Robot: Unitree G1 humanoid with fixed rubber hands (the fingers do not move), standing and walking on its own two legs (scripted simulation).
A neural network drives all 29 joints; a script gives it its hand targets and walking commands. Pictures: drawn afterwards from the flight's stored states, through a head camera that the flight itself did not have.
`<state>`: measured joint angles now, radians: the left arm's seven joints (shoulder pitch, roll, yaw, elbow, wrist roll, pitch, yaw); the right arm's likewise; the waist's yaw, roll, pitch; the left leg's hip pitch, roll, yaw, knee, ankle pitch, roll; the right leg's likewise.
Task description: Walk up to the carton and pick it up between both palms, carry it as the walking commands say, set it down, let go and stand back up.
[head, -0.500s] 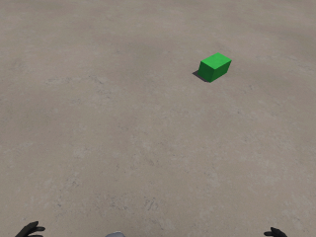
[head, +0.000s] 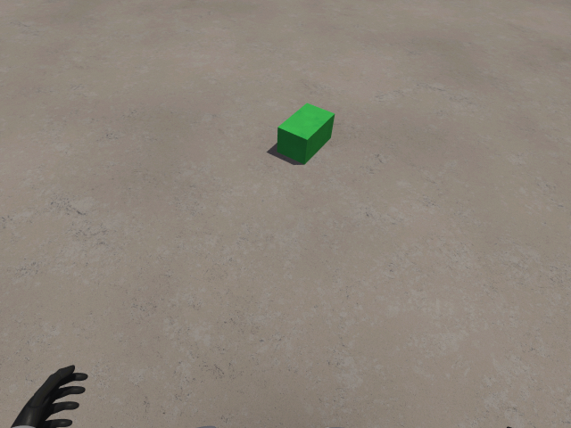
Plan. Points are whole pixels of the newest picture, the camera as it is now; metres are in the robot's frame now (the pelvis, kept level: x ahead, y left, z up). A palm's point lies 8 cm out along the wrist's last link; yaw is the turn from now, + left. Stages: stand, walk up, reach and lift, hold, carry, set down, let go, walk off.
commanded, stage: walk up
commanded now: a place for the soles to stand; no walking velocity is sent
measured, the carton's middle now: (305, 132) +1.65 -0.19 -0.67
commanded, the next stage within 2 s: none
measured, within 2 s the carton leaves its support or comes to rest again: neither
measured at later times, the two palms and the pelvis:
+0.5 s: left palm (134, 252) +0.43 +0.27 -0.07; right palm (543, 363) +0.22 -0.41 -0.07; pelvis +0.24 -0.04 +0.00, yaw -5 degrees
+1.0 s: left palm (170, 206) +0.57 +0.23 -0.09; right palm (486, 219) +0.50 -0.43 -0.05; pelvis +0.45 -0.08 +0.00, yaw -5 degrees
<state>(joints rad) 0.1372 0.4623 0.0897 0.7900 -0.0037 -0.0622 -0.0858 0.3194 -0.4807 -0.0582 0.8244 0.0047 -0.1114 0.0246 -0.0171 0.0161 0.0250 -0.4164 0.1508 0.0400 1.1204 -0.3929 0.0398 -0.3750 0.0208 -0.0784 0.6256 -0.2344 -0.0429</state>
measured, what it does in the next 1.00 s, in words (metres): walks ahead: left foot, then right foot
